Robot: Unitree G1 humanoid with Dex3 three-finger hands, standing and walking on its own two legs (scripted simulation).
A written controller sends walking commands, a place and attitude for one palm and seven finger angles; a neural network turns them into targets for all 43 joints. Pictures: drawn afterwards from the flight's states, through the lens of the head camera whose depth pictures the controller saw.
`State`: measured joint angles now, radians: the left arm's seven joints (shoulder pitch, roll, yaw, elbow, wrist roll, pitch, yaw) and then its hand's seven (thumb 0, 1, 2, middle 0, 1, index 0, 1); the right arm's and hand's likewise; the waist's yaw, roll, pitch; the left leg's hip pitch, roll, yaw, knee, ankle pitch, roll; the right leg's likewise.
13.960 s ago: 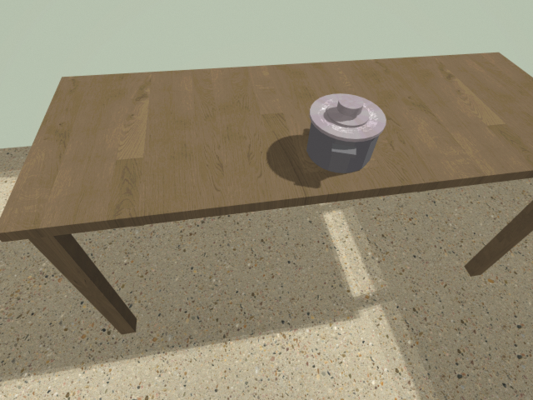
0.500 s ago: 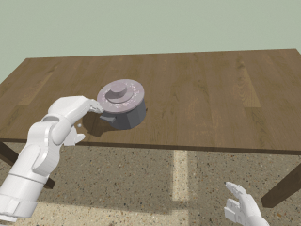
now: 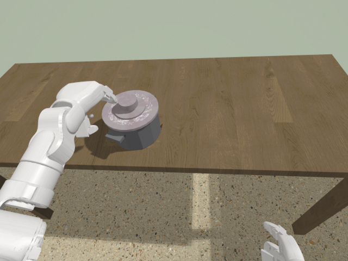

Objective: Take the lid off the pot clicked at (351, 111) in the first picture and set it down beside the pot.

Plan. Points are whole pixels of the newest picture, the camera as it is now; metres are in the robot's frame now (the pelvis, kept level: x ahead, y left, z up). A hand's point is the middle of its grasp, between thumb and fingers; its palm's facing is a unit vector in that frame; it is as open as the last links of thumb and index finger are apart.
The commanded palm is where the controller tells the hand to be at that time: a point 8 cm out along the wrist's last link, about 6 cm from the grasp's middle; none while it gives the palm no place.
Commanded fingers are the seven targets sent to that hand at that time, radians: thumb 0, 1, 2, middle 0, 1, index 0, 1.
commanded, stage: move the open hand above the knob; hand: left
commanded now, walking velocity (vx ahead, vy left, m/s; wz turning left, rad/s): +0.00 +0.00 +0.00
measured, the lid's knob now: (128, 102) +0.52 +0.16 +0.07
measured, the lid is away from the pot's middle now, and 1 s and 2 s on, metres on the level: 0.00 0.00 0.00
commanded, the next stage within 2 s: lower the open fingers around the knob in 1.64 s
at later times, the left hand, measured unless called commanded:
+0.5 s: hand (111, 100) +0.45 +0.18 +0.14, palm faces -0.28 -0.01 -0.96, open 10.2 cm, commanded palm +0.46 +0.18 +0.20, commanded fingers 0.00 -0.31 1.42 -0.82 -0.08 -0.82 -0.08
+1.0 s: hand (119, 90) +0.49 +0.16 +0.14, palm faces -0.30 -0.02 -0.95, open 10.2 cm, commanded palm +0.48 +0.17 +0.20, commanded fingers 0.00 -0.31 1.42 -0.82 -0.08 -0.82 -0.08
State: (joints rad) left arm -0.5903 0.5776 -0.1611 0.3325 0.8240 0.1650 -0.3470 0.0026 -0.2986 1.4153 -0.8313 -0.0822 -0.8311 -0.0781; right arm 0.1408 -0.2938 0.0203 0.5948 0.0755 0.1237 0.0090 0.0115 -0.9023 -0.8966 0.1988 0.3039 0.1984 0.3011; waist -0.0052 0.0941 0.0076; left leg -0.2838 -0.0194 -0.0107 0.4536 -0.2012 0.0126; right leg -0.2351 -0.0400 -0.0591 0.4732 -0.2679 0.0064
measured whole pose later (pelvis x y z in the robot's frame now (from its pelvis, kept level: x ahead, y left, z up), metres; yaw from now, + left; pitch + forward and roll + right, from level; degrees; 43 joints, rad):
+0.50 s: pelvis +0.01 +0.01 +0.00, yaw -1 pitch +4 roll +0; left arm -0.85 0.52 -0.25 0.63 0.87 0.16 -0.36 0.00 -0.30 1.42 -0.83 -0.08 -0.83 -0.08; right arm 0.20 -0.29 0.02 0.64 0.08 0.13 -0.02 0.01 -0.90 -0.90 0.20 0.30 0.20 0.30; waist -0.06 0.07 -0.01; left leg -0.33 -0.02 0.00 0.47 -0.22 0.02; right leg -0.28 -0.05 -0.05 0.49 -0.27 0.02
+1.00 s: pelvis +0.02 +0.01 +0.00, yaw -2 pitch +7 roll +0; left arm -0.96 0.51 -0.20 0.83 0.91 0.14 -0.34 0.00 -0.30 1.42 -0.83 -0.08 -0.83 -0.08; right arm 0.28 -0.29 0.00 0.66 0.07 0.14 -0.01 0.01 -0.90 -0.90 0.20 0.30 0.20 0.30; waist -0.09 0.07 -0.04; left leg -0.37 -0.02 0.03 0.47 -0.23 0.03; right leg -0.33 -0.04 -0.01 0.47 -0.27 0.02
